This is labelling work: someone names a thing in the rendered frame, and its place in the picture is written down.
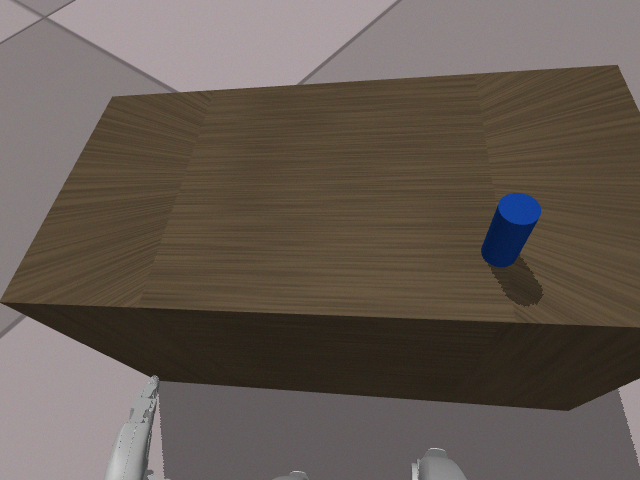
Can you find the can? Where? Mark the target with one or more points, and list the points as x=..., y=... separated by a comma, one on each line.
x=514, y=219

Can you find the left robot hand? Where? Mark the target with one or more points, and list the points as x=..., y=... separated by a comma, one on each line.
x=129, y=455

